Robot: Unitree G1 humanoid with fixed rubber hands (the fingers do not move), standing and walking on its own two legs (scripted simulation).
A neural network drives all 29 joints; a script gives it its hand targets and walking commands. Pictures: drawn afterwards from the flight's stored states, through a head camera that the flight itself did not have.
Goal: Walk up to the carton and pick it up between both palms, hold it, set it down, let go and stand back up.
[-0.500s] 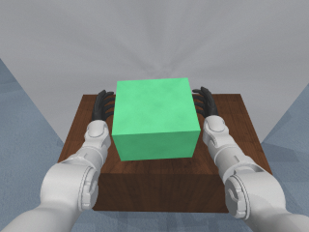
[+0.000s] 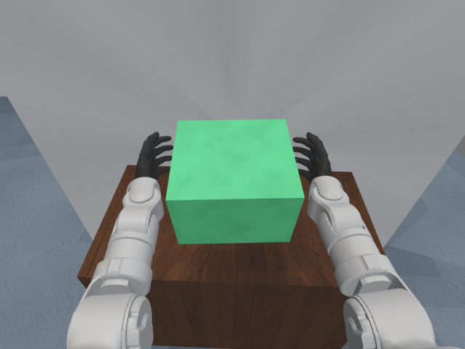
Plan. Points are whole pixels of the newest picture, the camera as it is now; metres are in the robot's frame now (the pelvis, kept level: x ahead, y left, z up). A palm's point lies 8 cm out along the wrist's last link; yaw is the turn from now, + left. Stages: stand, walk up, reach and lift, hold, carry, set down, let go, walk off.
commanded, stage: reach and lift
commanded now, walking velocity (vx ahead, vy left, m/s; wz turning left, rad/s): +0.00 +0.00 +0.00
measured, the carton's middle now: (233, 180) +0.42 -0.02 +0.08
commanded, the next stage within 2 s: hold in 1.70 s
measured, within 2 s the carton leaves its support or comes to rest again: neither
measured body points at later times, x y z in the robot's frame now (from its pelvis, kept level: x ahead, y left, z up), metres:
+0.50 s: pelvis -0.03 +0.00 +0.00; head -0.07 +0.03 +0.45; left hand +0.37 +0.15 +0.17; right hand +0.35 -0.16 +0.15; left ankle -0.02 +0.12 -0.75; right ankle +0.00 -0.12 -0.75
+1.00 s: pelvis -0.01 +0.00 +0.00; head -0.05 +0.03 +0.45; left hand +0.37 +0.16 +0.18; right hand +0.36 -0.15 +0.16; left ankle -0.02 +0.12 -0.75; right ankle +0.00 -0.12 -0.75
